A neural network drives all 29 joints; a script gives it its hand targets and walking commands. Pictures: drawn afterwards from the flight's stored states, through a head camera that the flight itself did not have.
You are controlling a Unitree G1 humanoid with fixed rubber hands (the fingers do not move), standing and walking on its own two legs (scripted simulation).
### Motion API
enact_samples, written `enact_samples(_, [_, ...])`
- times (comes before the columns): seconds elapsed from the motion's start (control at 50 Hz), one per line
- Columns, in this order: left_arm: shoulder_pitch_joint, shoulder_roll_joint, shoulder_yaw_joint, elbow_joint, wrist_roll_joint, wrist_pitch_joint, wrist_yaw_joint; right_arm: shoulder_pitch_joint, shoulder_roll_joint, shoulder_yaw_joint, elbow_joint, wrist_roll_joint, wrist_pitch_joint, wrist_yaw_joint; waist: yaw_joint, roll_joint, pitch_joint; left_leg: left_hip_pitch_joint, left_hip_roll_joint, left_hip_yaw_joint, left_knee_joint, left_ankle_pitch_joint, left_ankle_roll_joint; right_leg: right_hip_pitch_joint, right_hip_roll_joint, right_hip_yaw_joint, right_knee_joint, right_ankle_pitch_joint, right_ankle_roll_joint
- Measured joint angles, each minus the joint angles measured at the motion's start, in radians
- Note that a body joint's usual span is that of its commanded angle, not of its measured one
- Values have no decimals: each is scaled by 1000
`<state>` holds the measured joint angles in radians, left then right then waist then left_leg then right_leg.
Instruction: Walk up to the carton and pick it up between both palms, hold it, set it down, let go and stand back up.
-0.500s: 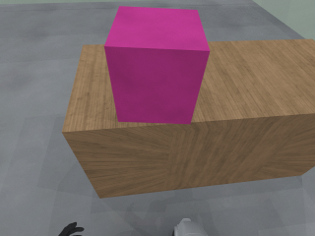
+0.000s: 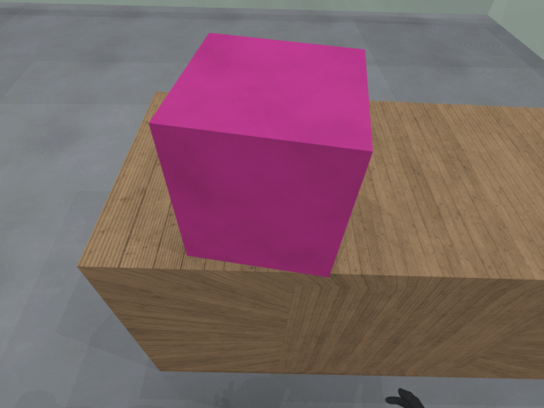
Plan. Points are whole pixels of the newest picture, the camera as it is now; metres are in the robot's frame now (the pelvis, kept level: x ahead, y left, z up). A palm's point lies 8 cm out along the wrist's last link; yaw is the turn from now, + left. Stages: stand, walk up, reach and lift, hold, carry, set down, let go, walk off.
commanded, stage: walk up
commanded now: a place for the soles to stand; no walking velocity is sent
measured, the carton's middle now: (270, 158) +0.50 +0.01 +0.08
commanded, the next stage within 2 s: none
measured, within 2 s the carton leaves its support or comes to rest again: neither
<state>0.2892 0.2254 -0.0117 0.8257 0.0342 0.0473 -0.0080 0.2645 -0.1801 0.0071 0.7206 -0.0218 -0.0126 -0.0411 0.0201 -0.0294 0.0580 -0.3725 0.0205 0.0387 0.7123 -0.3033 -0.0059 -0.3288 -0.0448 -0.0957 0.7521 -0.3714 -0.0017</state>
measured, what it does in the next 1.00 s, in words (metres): stands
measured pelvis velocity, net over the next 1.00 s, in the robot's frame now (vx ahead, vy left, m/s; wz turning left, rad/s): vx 0.01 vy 0.00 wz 0.01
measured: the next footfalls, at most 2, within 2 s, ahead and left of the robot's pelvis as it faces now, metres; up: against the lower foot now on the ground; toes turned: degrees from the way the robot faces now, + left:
none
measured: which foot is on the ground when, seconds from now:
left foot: down 0.00-1.00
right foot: down 0.00-1.00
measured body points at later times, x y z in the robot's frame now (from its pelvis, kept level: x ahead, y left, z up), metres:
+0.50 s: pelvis +0.01 -0.02 +0.01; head +0.03 -0.03 +0.46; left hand +0.09 +0.23 -0.12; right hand +0.11 -0.26 -0.12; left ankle +0.05 +0.12 -0.71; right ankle +0.01 -0.10 -0.71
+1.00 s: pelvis +0.01 +0.00 +0.02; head +0.02 +0.00 +0.47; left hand +0.06 +0.26 -0.12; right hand +0.09 -0.25 -0.12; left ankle +0.05 +0.12 -0.71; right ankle +0.01 -0.10 -0.71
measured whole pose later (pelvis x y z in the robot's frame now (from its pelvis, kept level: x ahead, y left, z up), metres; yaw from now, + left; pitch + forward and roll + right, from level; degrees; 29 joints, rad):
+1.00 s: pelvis +0.01 +0.00 +0.02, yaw +0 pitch -1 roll +0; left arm 0.29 0.26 -0.02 0.88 0.01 0.03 -0.02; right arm 0.25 -0.24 0.03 0.88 -0.02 0.00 -0.02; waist 0.00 0.00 0.04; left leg -0.31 0.06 0.08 0.57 -0.24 -0.01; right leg -0.24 -0.01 -0.12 0.56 -0.31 -0.03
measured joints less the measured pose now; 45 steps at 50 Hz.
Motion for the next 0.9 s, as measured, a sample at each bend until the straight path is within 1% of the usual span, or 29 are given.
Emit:
enact_samples(0.04, [-6, -3, 3, -3, -7, -15, -4, -18, -13, 1, 13, 2, 6, 8, 0, 16, -5, 4, 16, -14, -7, -1, -4, 17, 19, -17, -28, 7, -32])
enact_samples(0.08, [-17, -6, 5, -3, -22, -22, -5, -35, -24, -1, 25, 2, 9, 7, -3, 24, -8, 13, 21, -21, -27, 7, 6, 32, 27, -27, -53, -6, -49])
enact_samples(0.2, [-67, -8, 1, -16, -26, -18, -5, -74, -47, -6, 59, 0, 5, 2, -4, 38, 9, 29, 29, -10, -71, 47, 7, 58, 28, -47, -100, 7, -57])
enact_samples(0.26, [-80, -3, 3, -25, -27, -10, -5, -80, -51, -7, 71, 1, 12, -1, -5, 42, 11, 31, 37, -4, -72, 42, 9, 61, 32, -54, -101, 6, -62])
enact_samples(0.3, [-85, 0, 4, -26, -28, -4, -5, -80, -51, -6, 80, 2, 17, -4, -7, 43, 12, 35, 41, -2, -77, 35, 1, 61, 33, -59, -98, 4, -65])
enact_samples(0.36, [-89, 3, 2, -25, -29, 1, -7, -73, -49, -2, 94, 2, 20, -3, -8, 41, 16, 38, 44, 0, -83, 38, -13, 63, 32, -62, -100, 6, -65])
enact_samples(0.52, [-72, 6, -3, -12, -27, 6, -13, -34, -45, 9, 125, 2, 16, 3, -13, 37, 20, 46, 48, 9, -96, 49, -19, 73, 34, -59, -124, 26, -59])
enact_samples(0.72, [-43, 23, -1, 17, -19, 0, -17, 13, -51, 14, 149, 2, 11, 14, -17, 29, 0, 47, 48, 20, -110, 54, -9, 79, 36, -46, -159, 51, -43])
enact_samples(0.9, [-9, 35, -4, 47, -22, -15, -14, 1, -61, 17, 159, 1, 10, 20, -18, 30, -14, 58, 44, 31, -134, 60, -3, 87, 36, -31, -187, 66, -34])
